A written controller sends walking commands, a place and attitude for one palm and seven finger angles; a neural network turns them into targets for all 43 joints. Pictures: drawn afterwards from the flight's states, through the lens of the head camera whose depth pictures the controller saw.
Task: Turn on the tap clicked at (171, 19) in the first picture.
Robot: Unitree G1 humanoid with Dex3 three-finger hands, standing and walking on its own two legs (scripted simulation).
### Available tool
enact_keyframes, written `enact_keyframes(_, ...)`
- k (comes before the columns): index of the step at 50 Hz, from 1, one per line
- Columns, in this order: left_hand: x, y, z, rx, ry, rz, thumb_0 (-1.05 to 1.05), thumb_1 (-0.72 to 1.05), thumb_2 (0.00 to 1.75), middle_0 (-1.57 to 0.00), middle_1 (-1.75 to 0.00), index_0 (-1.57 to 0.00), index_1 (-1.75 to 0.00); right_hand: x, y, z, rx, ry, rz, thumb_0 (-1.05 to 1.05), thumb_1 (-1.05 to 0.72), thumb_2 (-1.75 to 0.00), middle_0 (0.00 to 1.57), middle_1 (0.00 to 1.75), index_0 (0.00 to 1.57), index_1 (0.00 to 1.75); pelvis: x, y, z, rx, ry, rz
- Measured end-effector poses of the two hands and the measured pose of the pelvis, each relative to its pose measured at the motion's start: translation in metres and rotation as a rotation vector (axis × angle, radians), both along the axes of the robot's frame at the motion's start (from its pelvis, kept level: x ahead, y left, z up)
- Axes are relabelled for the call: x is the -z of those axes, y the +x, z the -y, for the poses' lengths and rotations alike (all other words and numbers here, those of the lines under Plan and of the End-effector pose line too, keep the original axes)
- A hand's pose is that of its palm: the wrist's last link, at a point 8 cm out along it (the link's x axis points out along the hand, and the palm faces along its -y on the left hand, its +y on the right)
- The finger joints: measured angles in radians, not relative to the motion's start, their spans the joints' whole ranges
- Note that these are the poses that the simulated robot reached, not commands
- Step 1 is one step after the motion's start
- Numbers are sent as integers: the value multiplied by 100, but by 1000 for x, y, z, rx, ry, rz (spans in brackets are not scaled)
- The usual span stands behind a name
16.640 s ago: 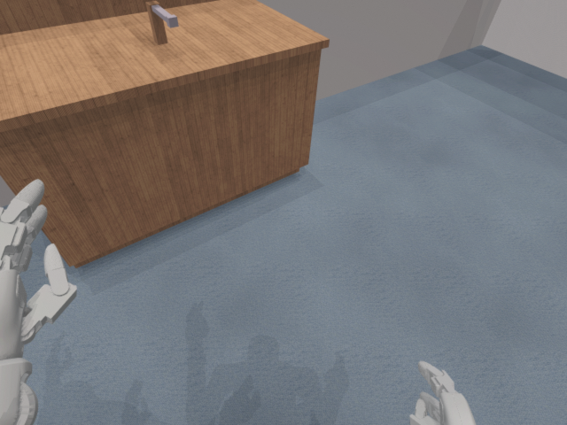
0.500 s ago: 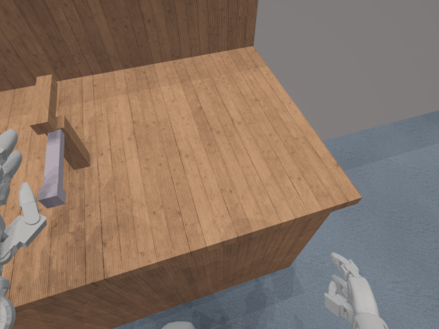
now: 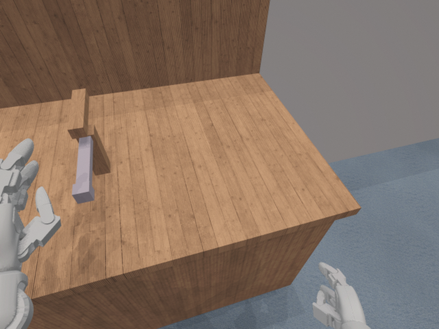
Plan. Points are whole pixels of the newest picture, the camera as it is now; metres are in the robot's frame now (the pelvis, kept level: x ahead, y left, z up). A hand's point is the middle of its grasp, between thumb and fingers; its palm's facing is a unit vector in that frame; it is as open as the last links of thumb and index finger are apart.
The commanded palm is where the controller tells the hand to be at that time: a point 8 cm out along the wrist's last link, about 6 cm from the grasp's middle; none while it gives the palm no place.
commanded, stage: come to a stop and stand still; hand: left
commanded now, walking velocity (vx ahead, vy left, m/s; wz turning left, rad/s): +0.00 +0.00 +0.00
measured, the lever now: (83, 192) +0.31 +0.28 +0.08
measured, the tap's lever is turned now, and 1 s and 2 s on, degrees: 0 0 0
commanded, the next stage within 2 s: look again from close up in 0.92 s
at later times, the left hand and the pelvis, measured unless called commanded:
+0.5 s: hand (52, 212) +0.23 +0.26 +0.15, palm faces +0.41 -0.84 -0.37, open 7.5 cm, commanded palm +0.17 +0.29 +0.17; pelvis +0.01 +0.02 +0.00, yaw +0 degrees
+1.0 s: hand (68, 198) +0.25 +0.25 +0.16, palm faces +0.38 -0.85 -0.37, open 7.5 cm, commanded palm +0.19 +0.29 +0.17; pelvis +0.03 +0.00 +0.00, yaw +0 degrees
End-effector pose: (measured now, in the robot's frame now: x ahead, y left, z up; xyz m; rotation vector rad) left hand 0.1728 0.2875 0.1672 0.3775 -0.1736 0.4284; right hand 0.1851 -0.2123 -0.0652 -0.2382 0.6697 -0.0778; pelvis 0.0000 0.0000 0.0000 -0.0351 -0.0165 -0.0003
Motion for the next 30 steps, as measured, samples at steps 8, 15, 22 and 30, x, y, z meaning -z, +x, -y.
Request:
enact_keyframes(8,1,5,-3,40,17,-1,2,89,89,-21,-30,-20,-30,5,-27,11,58,-28,-49,2,-90,-90,21,30,20,30,0,-4,-8,6,-4,3)
enact_keyframes(15,-3,7,-10,50,67,-17,2,89,89,-21,-30,-21,-30,9,-32,8,73,-27,-75,2,-90,-90,21,30,20,30,0,0,-14,8,7,2)
enact_keyframes(22,-2,10,-13,30,63,-19,2,89,89,-21,-30,-21,-30,10,-12,-3,32,-9,-67,2,-90,-90,21,30,20,30,-1,8,-15,5,10,2)
enact_keyframes(30,-1,19,-10,32,36,-16,2,89,89,-21,-30,-21,-30,2,20,-12,-10,2,-18,2,-90,-90,21,30,20,30,-1,18,-14,-1,12,1)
